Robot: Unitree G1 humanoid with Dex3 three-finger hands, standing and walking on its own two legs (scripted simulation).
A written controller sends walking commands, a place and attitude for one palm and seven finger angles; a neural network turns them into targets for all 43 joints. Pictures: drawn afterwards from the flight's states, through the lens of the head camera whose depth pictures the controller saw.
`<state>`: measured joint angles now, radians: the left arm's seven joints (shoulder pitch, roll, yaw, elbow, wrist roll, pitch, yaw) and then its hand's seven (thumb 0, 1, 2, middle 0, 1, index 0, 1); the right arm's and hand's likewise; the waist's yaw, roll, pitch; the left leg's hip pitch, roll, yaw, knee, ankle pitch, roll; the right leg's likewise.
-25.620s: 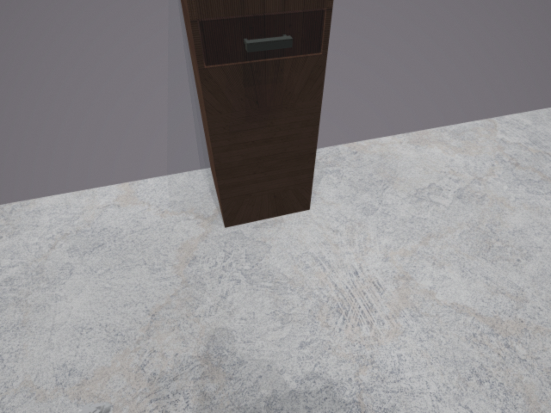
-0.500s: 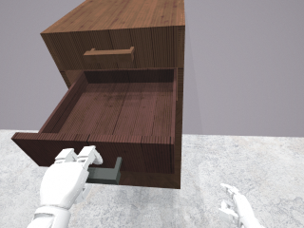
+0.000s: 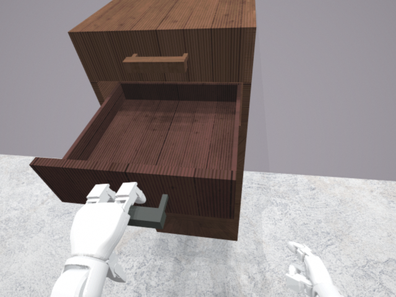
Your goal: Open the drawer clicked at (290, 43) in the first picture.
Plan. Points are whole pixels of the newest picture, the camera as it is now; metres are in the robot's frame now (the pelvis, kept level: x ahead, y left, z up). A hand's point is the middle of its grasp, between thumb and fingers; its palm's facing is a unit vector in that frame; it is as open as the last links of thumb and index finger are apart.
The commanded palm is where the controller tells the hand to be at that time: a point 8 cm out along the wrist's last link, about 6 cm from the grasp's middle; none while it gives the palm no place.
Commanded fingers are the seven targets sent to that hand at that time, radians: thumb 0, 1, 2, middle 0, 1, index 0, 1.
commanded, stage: lift the hand off the handle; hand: left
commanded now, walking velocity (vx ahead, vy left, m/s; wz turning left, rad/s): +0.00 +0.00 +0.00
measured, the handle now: (129, 205) +0.25 +0.18 +0.09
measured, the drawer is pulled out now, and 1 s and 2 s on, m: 0.30 0.30 0.30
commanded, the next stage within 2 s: draw the hand back to the body in 1.44 s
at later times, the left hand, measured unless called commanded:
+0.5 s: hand (112, 221) +0.20 +0.19 +0.10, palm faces +0.09 -0.13 -0.99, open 13.5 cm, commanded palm +0.17 +0.19 +0.17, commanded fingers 0.00 -0.50 0.30 -0.30 -1.20 -0.30 -1.20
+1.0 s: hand (104, 188) +0.22 +0.18 +0.18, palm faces +0.22 -0.10 -0.97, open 13.7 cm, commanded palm +0.17 +0.19 +0.25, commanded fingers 0.00 -0.50 0.30 -0.30 -1.20 -0.30 -1.20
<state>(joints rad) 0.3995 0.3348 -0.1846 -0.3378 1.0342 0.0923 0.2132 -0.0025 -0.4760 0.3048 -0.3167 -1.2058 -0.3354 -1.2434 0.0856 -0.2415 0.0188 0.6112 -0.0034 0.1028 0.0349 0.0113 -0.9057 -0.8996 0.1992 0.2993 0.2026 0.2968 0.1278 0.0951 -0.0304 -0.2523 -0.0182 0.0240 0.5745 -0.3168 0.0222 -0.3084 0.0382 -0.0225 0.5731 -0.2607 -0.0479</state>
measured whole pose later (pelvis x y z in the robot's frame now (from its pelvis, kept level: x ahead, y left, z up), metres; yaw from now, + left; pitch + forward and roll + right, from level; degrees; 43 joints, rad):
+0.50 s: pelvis -0.01 +0.00 +0.01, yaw +0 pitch -4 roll +0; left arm 0.26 0.42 -0.18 -0.30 0.95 0.10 0.09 0.00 -0.49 0.30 -0.40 -1.24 -0.38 -1.24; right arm 0.05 -0.23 0.04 0.63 0.01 0.08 -0.01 0.01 -0.91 -0.90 0.20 0.30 0.20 0.30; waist 0.12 0.11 0.00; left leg -0.16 -0.02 0.02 0.49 -0.26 0.02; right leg -0.22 0.03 -0.03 0.49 -0.21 -0.05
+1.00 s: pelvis -0.01 +0.00 +0.01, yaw +1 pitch -6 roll +1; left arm 0.11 0.48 -0.16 -0.45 0.87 0.17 -0.04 0.00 -0.49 0.30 -0.45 -1.26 -0.34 -1.22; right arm 0.01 -0.24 0.06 0.64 0.04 0.10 0.03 0.01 -0.91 -0.90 0.20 0.30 0.20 0.30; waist 0.13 0.15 0.01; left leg -0.10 -0.04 0.01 0.42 -0.23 0.03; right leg -0.16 0.02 -0.03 0.44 -0.19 -0.04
